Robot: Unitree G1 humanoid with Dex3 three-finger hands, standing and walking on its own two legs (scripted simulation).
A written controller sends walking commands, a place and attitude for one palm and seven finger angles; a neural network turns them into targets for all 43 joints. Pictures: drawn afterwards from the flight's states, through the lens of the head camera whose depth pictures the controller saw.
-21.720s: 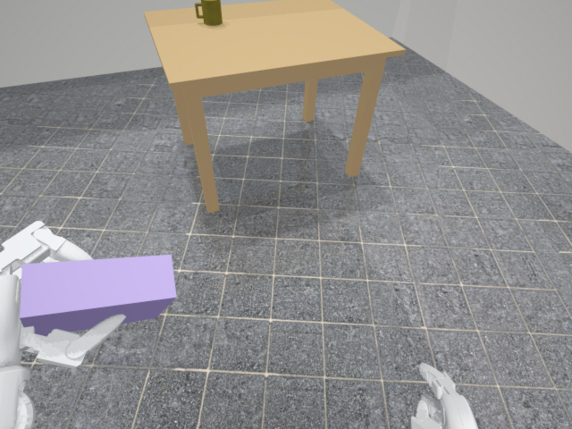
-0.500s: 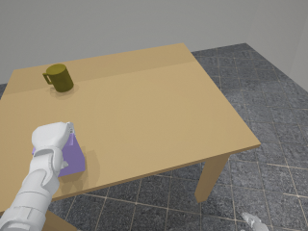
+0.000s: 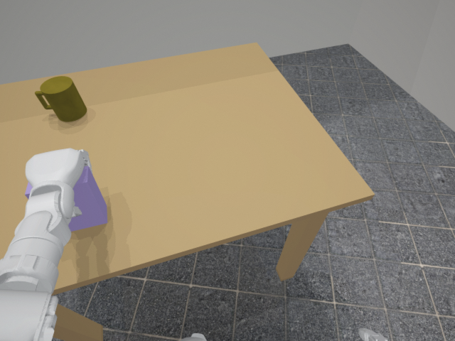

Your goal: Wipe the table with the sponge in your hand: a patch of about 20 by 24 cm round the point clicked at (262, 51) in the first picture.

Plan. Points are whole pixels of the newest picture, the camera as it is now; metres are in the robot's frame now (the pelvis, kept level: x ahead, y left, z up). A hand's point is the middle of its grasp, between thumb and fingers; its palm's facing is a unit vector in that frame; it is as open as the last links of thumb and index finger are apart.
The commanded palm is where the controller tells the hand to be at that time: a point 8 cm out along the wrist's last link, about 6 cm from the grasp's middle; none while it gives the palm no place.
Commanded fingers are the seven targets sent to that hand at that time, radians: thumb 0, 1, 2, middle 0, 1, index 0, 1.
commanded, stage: wipe forward along the first lane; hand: left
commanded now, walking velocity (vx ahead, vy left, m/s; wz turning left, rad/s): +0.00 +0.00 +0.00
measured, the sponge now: (75, 208) +0.36 +0.34 -0.01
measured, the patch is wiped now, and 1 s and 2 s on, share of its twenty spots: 0.50 0.70 0.80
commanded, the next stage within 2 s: slide across to the middle lane in 0.60 s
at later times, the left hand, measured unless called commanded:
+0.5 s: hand (69, 160) +0.44 +0.36 +0.04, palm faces -0.14 +0.00 -0.99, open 9.4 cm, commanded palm +0.43 +0.34 +0.08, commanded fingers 0.00 0.10 1.30 -1.20 -1.60 -1.20 -1.60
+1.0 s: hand (76, 155) +0.45 +0.35 +0.05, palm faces -0.09 +0.01 -1.00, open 9.4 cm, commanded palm +0.44 +0.32 +0.09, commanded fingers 0.00 0.10 1.30 -1.20 -1.60 -1.20 -1.60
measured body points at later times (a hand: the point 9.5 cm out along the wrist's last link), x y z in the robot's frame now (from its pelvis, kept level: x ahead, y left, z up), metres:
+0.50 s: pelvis +0.02 +0.02 +0.00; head +0.08 +0.03 +0.44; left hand +0.44 +0.36 +0.09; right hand +0.08 -0.25 -0.13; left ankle +0.06 +0.11 -0.71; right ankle +0.01 -0.11 -0.71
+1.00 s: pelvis +0.02 +0.03 +0.00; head +0.08 +0.05 +0.44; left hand +0.45 +0.34 +0.10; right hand +0.09 -0.24 -0.13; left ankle +0.06 +0.11 -0.71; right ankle +0.01 -0.11 -0.71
